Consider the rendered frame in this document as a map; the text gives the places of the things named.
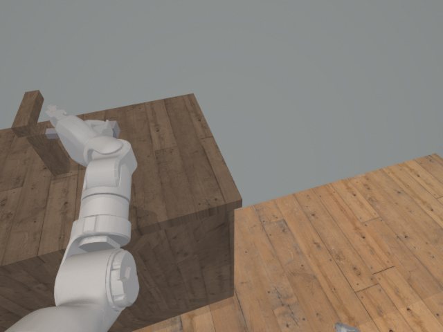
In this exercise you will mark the robot left hand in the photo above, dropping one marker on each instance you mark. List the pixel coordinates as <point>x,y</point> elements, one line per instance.
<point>75,133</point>

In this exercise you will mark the tap lever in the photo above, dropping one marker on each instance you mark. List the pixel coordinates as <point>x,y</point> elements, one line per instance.
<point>52,134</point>

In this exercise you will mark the robot left upper arm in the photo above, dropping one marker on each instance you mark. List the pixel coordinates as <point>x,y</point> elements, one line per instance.
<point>91,291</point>

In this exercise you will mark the robot left forearm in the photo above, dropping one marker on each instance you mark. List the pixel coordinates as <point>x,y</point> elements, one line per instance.
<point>103,219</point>

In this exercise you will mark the counter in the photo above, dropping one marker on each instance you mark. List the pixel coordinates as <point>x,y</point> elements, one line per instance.
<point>182,210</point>

